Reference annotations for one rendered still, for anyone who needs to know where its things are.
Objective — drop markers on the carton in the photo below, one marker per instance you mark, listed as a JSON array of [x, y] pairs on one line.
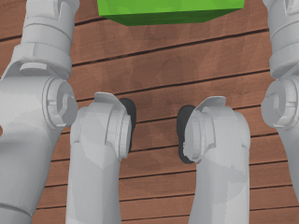
[[157, 12]]

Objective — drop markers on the left robot thigh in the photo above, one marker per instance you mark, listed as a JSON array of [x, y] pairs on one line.
[[94, 167]]

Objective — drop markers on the left robot upper arm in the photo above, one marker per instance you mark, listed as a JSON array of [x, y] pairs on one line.
[[34, 110]]

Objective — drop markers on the left robot shin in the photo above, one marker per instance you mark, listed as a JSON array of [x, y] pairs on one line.
[[99, 97]]

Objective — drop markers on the left robot forearm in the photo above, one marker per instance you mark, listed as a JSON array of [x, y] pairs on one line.
[[46, 40]]

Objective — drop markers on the right robot forearm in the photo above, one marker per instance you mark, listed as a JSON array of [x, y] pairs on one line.
[[283, 24]]

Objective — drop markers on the right robot upper arm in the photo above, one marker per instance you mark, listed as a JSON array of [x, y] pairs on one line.
[[280, 110]]

